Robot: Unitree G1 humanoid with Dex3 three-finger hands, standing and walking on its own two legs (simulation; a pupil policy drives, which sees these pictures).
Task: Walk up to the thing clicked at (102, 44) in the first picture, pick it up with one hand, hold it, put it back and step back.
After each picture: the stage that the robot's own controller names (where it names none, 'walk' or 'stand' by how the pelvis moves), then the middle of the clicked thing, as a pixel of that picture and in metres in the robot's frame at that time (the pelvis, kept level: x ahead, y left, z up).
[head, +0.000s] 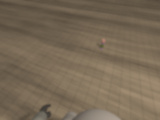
stand; (102, 44) +1.56 -0.23 -0.65
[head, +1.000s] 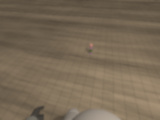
walk; (90, 49) +1.44 +0.10 -0.63
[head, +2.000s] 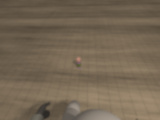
walk; (78, 63) +0.93 +0.26 -0.65
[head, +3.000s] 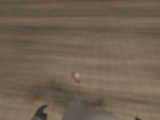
walk; (77, 78) +0.56 +0.23 -0.65
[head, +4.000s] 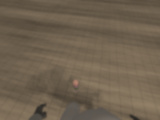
stand; (76, 85) +0.44 +0.17 -0.63
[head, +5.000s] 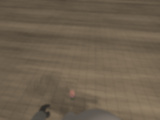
stand; (72, 96) +0.38 +0.19 -0.65
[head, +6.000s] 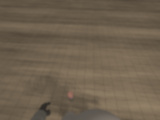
stand; (71, 97) +0.35 +0.21 -0.65
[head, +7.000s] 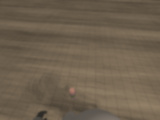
stand; (72, 93) +0.40 +0.20 -0.66
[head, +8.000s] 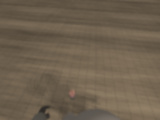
stand; (72, 95) +0.37 +0.19 -0.66
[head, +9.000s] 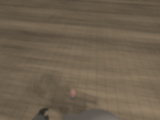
stand; (73, 95) +0.38 +0.18 -0.66
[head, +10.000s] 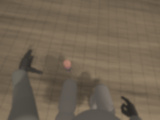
go down; (67, 66) +0.43 +0.20 -0.41
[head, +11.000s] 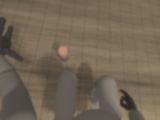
go down; (64, 55) +0.46 +0.22 -0.27
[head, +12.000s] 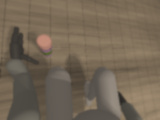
close in; (46, 48) +0.44 +0.26 -0.18
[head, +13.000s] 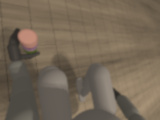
close; (30, 46) +0.44 +0.28 -0.16
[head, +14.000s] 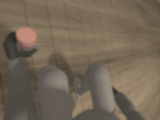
lift; (27, 44) +0.43 +0.28 -0.16
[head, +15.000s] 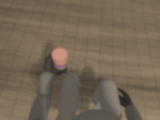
lift; (61, 64) +0.34 +0.21 -0.02
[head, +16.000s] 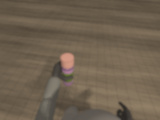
hold; (67, 71) +0.32 +0.16 +0.07
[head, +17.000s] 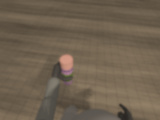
hold; (67, 71) +0.32 +0.16 +0.05
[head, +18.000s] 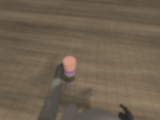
crouch; (69, 72) +0.32 +0.15 +0.03
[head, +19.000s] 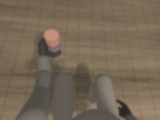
crouch; (54, 47) +0.46 +0.21 -0.04
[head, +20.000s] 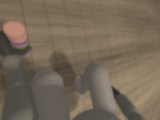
lower; (20, 43) +0.45 +0.29 -0.17
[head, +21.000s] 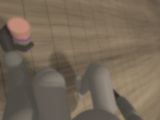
lower; (22, 39) +0.46 +0.29 -0.16
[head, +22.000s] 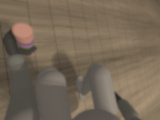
lower; (26, 43) +0.44 +0.29 -0.16
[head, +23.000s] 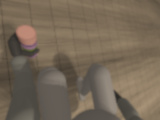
lower; (29, 45) +0.44 +0.28 -0.16
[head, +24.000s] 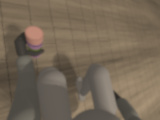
loosen; (35, 45) +0.44 +0.26 -0.16
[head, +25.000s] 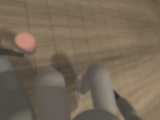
rise; (28, 46) +0.43 +0.27 -0.17
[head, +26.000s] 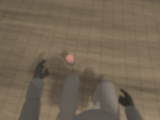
walk; (71, 61) +0.46 +0.20 -0.36
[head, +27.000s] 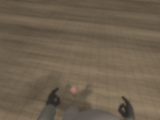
stand; (73, 92) +0.40 +0.16 -0.59
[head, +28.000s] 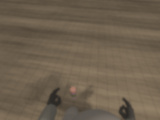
stand; (73, 92) +0.40 +0.17 -0.60
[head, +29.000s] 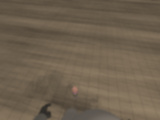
stand; (75, 92) +0.41 +0.16 -0.63
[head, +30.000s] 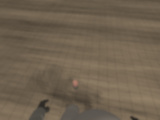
walk; (75, 85) +0.43 +0.17 -0.64
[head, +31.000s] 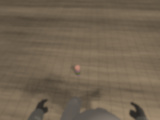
walk; (77, 71) +0.62 +0.19 -0.62
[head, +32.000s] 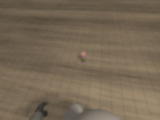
walk; (83, 58) +0.96 +0.19 -0.64
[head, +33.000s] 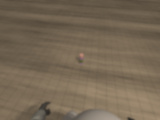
stand; (81, 59) +1.05 +0.19 -0.65
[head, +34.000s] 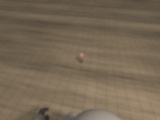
stand; (81, 59) +1.06 +0.18 -0.66
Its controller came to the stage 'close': yes
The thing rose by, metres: 0.68
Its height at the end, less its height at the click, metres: +0.00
